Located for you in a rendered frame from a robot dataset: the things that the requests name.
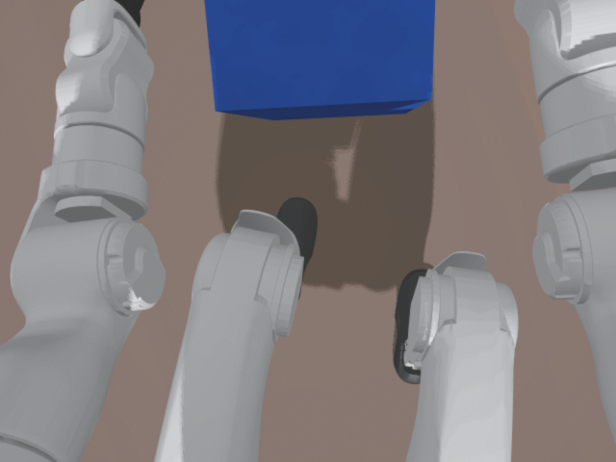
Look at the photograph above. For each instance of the right robot upper arm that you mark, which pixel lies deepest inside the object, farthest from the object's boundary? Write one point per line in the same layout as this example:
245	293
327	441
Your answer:
574	255

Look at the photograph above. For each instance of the right robot thigh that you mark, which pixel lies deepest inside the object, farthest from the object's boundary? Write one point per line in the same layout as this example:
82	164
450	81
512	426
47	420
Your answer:
465	406

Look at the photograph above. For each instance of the carton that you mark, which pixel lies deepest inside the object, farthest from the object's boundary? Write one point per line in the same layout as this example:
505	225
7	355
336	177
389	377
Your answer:
296	59

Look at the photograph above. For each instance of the robot left forearm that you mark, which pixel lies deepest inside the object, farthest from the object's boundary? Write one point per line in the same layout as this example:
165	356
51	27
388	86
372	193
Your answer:
99	135

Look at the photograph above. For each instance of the left robot foot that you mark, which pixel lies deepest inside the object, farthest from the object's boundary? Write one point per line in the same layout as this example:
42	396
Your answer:
300	216

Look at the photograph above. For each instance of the robot right forearm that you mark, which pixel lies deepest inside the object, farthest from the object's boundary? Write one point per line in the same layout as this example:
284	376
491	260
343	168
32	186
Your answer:
572	47

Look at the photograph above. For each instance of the left robot upper arm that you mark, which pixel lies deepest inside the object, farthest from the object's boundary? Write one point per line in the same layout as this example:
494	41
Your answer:
81	287

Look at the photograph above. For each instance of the left robot hand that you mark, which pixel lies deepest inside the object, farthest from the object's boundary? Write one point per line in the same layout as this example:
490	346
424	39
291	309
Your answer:
133	7

